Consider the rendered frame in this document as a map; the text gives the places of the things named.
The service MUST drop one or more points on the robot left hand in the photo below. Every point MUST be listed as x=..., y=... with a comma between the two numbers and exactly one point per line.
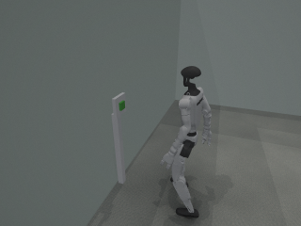
x=169, y=159

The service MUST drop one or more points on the button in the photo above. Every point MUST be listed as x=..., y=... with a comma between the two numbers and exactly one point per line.
x=121, y=105

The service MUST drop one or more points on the robot right upper arm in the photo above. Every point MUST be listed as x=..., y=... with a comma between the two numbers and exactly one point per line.
x=206, y=108

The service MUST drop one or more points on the robot left foot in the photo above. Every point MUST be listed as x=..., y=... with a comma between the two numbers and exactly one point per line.
x=183, y=212

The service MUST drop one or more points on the robot left forearm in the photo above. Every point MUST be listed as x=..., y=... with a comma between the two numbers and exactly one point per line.
x=181, y=137

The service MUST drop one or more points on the robot right hand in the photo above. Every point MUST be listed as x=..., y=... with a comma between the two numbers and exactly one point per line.
x=206, y=135

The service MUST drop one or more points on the robot left upper arm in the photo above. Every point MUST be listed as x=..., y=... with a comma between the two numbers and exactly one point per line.
x=185, y=106

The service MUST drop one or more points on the robot right forearm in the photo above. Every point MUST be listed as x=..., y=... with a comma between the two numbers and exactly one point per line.
x=207, y=122

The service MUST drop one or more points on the panel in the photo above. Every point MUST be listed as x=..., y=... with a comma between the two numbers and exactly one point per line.
x=117, y=133

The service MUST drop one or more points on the robot left shin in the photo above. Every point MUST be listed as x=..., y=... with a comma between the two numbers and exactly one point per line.
x=183, y=192

